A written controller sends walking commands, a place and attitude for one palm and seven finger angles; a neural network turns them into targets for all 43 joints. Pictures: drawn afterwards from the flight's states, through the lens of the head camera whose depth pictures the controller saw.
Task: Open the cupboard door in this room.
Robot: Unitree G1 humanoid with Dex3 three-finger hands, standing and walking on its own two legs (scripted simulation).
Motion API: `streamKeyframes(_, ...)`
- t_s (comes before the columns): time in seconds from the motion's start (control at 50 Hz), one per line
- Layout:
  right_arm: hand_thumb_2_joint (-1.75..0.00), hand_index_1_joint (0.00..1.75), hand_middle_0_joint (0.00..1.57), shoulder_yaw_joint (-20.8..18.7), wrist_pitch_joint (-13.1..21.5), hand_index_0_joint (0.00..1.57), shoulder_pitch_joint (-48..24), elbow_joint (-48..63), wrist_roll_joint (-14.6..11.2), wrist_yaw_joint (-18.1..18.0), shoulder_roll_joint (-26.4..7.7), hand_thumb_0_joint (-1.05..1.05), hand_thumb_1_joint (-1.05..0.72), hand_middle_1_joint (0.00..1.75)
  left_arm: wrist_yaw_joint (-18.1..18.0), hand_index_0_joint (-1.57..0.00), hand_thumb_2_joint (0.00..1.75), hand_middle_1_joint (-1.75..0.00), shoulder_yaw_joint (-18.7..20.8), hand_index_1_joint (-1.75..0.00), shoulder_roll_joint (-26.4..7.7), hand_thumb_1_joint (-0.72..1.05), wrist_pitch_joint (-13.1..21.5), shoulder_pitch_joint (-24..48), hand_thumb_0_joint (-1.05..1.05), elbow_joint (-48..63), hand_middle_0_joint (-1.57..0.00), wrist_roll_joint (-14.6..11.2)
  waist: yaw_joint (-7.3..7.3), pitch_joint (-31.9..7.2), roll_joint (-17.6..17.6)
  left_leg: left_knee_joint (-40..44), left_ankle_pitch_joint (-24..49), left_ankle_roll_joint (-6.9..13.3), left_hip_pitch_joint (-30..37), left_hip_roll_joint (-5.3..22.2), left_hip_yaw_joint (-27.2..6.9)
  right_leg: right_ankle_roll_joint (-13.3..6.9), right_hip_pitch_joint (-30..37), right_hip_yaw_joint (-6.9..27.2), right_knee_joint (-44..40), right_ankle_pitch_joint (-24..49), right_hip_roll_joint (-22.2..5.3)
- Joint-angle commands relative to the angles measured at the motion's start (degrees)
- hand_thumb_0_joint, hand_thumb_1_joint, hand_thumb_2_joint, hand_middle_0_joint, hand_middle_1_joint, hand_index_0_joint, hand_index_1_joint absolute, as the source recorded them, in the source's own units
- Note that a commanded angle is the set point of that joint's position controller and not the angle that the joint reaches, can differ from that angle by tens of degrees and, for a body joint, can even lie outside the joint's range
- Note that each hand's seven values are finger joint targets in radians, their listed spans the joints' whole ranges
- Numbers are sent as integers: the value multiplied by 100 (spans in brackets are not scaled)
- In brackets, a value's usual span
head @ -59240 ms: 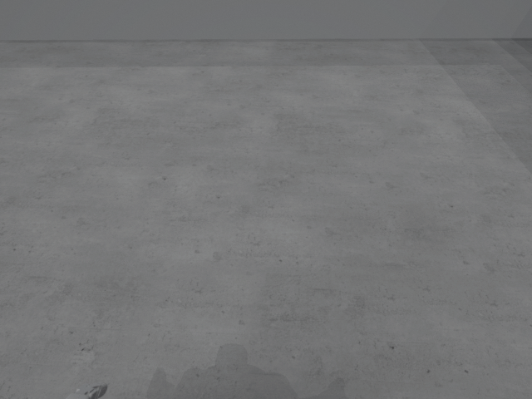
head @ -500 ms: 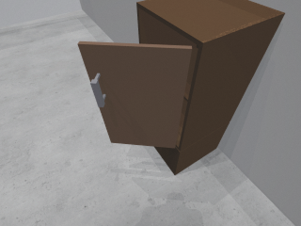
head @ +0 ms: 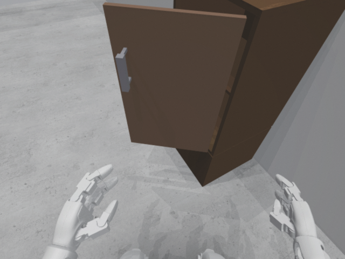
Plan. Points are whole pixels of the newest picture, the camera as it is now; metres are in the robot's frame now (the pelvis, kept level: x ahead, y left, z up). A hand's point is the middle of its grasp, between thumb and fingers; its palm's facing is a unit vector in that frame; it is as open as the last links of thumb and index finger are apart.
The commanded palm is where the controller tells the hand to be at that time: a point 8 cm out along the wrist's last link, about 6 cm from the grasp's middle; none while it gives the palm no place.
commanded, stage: raise the hand with hooked fingers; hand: left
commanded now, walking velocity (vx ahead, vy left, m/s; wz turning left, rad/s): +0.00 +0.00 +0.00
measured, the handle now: (125, 70) +0.61 +0.19 +0.09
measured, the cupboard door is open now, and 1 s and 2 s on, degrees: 52 52 52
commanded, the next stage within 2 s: move the hooked fingers beside the handle in 1.70 s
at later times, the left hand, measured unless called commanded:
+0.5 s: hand (71, 198) +0.22 +0.22 +0.06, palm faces -0.05 -1.00 -0.07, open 11.5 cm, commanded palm +0.20 +0.28 +0.06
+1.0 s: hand (51, 166) +0.27 +0.27 +0.09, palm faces -0.03 -1.00 -0.06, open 13.8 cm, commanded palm +0.25 +0.32 +0.10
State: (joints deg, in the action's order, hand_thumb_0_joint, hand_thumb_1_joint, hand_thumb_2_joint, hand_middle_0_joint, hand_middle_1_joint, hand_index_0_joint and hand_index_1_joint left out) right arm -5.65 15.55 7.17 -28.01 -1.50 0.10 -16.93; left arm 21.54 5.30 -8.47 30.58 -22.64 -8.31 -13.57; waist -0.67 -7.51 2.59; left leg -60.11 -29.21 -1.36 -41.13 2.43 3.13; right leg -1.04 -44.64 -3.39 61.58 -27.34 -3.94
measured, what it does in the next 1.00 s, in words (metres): stands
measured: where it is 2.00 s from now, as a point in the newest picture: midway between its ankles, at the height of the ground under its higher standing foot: outside the picture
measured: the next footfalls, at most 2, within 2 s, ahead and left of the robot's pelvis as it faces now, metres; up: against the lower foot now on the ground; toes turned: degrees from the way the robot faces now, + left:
none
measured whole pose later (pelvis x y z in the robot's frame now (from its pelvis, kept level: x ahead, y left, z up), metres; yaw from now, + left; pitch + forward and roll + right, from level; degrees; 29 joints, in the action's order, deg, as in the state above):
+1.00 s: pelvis +0.01 +0.01 +0.02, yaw +1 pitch +9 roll -2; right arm 3.2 14.3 13.7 -31.0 -2.2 -3.6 -15.2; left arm 29.4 21.4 -21.9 14.8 -4.0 -16.1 -20.0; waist -0.3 -4.2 -1.6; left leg -53.5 -26.9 -0.4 -35.9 3.2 0.1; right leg -0.3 -35.9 -6.7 49.9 -23.1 -2.4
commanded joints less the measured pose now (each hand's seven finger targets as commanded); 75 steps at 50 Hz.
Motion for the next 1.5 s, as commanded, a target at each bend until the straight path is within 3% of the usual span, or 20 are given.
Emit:
streamKeyframes(0.0,-90,30,20,47,-25,20,138,1079,11,-117,-393,0,-90,30,-371,-24,69,-62,473,-62,-805,41,47,431,0,2322,-24,-137,-10,-926,-602,470,1017,251,-4,-333,-203,-46,539,277,-773,714,311)
streamKeyframes(0.04,-90,30,20,158,-68,20,300,1080,68,-183,-437,0,-90,30,-509,-24,67,-64,289,-64,-919,36,99,977,0,3079,-24,-41,231,-1029,-625,349,1063,289,87,-237,-366,-51,305,181,-625,805,407)
streamKeyframes(0.12,-90,30,20,286,6,20,386,841,10,-304,-450,0,-90,30,-418,-25,63,-70,150,-70,-936,27,-105,1083,0,2688,-25,30,413,-756,-716,373,566,275,-83,-183,-511,-34,12,107,-831,193,443)
streamKeyframes(0.16,-90,30,20,353,3,20,348,789,-39,-358,-503,0,-90,30,-233,-25,61,-74,250,-74,-1081,22,-444,1144,0,2247,-25,-11,393,-684,-589,462,311,266,-226,-198,-573,-31,59,77,-910,-84,467)
streamKeyframes(0.24,-90,30,20,418,25,20,213,810,-87,-417,-470,0,-90,30,-117,-25,57,-80,802,-80,-1407,13,-1167,810,0,1867,-25,-205,86,-1011,-658,839,424,242,-42,-248,-588,-43,609,-6,-1102,-41,456)
streamKeyframes(0.28,-90,30,20,426,39,20,208,805,-83,-431,-431,0,-90,30,-186,-26,55,-82,1087,-82,-1521,8,-1288,832,0,2001,-26,-332,26,-1195,-424,965,593,233,21,-251,-569,-7,889,-17,-1227,30,411)
streamKeyframes(0.36,-90,30,20,461,118,20,243,718,-44,-430,-427,0,-90,30,-314,-27,51,-88,1231,-88,-1543,-1,-1165,959,0,1833,-27,-419,11,-834,-355,1174,611,202,14,-241,-576,-22,896,-85,-1325,-28,422)
streamKeyframes(0.5,-90,30,20,361,303,20,530,560,-80,-415,-583,0,-90,30,-128,-28,44,-99,1321,-99,-1678,-17,-807,1143,0,1438,-28,-440,113,-745,-451,1293,692,213,250,-253,-469,-7,960,-24,-1509,95,388)
streamKeyframes(0.54,-90,30,20,351,312,20,557,542,-88,-438,-636,0,-90,30,-31,-28,42,-102,1447,-102,-1840,-22,-810,1337,0,1314,-28,-507,111,-675,-351,1322,784,226,284,-252,-477,-21,1056,2,-1555,175,412)
streamKeyframes(0.6,-90,30,20,353,322,20,625,499,-94,-452,-656,0,-90,30,62,-29,39,-107,1600,-107,-1982,-29,-784,1514,0,1377,-29,-561,83,-850,-708,1375,1137,219,557,-248,-436,-22,1242,-14,-1561,616,402)
streamKeyframes(0.66,-90,30,20,365,293,20,665,458,-83,-465,-687,0,-90,30,171,-29,36,-111,1744,-111,-2107,-36,-825,1757,0,1169,-29,-643,118,-831,-589,1384,1374,221,652,-248,-437,-20,1401,-7,-1586,959,435)
streamKeyframes(0.78,-90,30,20,405,221,20,703,435,-87,-459,-717,0,-90,30,479,-30,30,-120,1926,-120,-2340,-50,-1012,2160,0,832,-30,-705,131,-931,-783,1412,1861,217,957,-241,-409,-24,1597,-11,-1632,1618,468)
streamKeyframes(0.94,-90,30,20,484,108,20,686,410,-66,-489,-764,0,-90,30,864,-30,30,-120,2268,-120,-2736,-50,-1269,2887,0,192,-30,-852,104,-897,-724,1467,2159,208,1073,-250,-389,-52,1853,15,-1733,2050,511)
streamKeyframes(1.1,-90,30,20,489,5,20,734,359,-88,-526,-779,0,-90,30,1181,-30,30,-120,2522,-120,-3058,-50,-1336,3477,0,-439,-30,-907,126,-1032,-542,1599,2211,224,1177,-247,-354,-17,2023,81,-1918,2126,470)
streamKeyframes(1.18,-90,30,20,480,-34,20,789,321,-86,-535,-820,0,-90,30,1322,-30,30,-120,2695,-120,-3353,-50,-1324,3841,0,-622,-30,-934,111,-1161,-642,1657,2294,232,1250,-245,-339,-29,2156,133,-1968,2204,457)
streamKeyframes(1.22,-90,30,20,461,-33,20,812,354,-106,-517,-807,0,-90,30,1368,-30,30,-120,2532,-120,-3111,-50,-1340,3609,0,-764,-30,-948,108,-1086,-588,1692,2282,237,1259,-254,-321,-15,2095,115,-2002,2190,448)
streamKeyframes(1.34,-90,30,20,439,-70,20,840,433,-76,-442,-853,0,-90,30,1334,-30,30,-120,2678,-120,-3280,-50,-1298,3585,0,-729,-30,-970,44,-1014,-580,1742,2252,232,1195,-259,-304,-48,2145,135,-1995,2132,465)
streamKeyframes(1.38,-90,30,20,417,-84,20,881,448,-74,-432,-829,0,-90,30,1284,-30,30,-120,2777,-120,-3310,-50,-1229,3512,0,-708,-30,-968,34,-1187,-522,1744,2300,243,1213,-264,-271,-19,2245,169,-2009,2219,454)
streamKeyframes(1.44,-90,30,20,432,-87,20,863,439,-60,-436,-831,0,-90,30,1211,-30,30,-120,2740,-120,-3342,-50,-1132,3681,0,-539,-30,-943,51,-1047,-809,1754,2258,236,1271,-254,-280,-57,2131,156,-1984,2126,478)
streamKeyframes(1.48,-90,30,20,432,-103,20,869,433,-66,-448,-803,0,-90,30,1198,-30,30,-120,2715,-120,-3275,-50,-1108,3661,0,-588,-30,-916,82,-1097,-798,1793,2220,236,1299,-252,-280,-38,2128,136,-2005,2101,473)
